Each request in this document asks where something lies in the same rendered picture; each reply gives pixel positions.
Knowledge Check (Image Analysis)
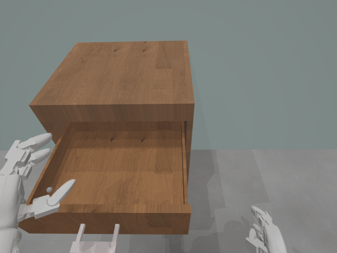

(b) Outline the robot right hand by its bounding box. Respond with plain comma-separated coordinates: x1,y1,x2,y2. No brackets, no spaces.
246,206,287,253

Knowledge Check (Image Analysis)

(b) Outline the left robot forearm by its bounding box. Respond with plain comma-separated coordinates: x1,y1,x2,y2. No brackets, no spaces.
0,228,22,253

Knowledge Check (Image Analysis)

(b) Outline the robot left hand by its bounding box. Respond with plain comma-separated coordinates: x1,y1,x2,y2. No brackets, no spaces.
0,133,76,229

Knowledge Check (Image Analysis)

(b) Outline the cabinet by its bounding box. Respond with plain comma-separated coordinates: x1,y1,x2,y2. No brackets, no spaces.
29,41,195,186

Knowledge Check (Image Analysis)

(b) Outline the handle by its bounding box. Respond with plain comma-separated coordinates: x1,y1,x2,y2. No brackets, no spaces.
70,224,120,253

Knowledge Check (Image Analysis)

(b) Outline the drawer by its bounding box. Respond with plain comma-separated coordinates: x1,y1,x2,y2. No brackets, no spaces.
18,121,191,235

